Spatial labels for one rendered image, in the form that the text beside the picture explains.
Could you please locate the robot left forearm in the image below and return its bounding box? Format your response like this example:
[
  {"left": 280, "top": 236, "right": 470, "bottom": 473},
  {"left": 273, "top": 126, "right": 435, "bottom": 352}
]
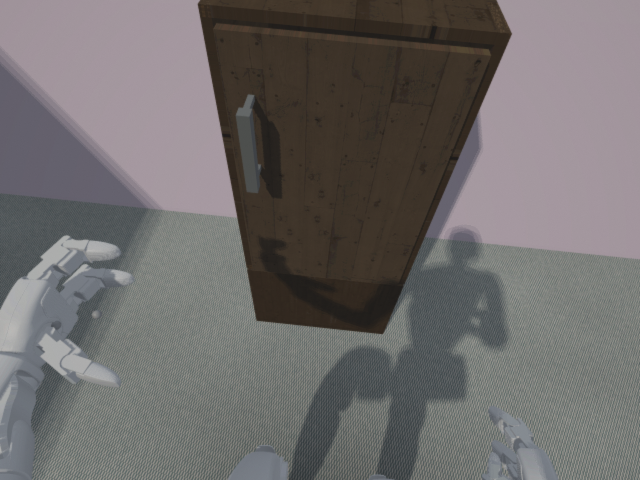
[{"left": 0, "top": 352, "right": 45, "bottom": 480}]

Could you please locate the robot left shin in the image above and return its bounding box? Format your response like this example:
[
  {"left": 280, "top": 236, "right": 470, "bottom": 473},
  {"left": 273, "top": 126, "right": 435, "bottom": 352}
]
[{"left": 255, "top": 445, "right": 276, "bottom": 454}]

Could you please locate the handle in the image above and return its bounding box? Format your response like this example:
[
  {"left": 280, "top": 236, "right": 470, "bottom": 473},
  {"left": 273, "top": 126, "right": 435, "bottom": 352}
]
[{"left": 236, "top": 94, "right": 261, "bottom": 193}]

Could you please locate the robot right hand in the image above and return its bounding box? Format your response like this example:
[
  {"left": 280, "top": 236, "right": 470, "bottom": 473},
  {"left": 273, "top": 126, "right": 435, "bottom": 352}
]
[{"left": 482, "top": 406, "right": 559, "bottom": 480}]

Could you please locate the robot left thigh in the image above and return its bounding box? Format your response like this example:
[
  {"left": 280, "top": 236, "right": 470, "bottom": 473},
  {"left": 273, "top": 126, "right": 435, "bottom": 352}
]
[{"left": 228, "top": 452, "right": 288, "bottom": 480}]

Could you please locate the robot left hand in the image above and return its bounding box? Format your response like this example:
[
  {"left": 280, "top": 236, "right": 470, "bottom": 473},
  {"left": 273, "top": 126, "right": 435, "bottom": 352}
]
[{"left": 0, "top": 235, "right": 135, "bottom": 387}]

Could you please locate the cupboard door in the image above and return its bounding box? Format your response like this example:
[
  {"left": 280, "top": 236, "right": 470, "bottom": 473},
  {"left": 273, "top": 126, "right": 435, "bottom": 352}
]
[{"left": 213, "top": 23, "right": 491, "bottom": 285}]

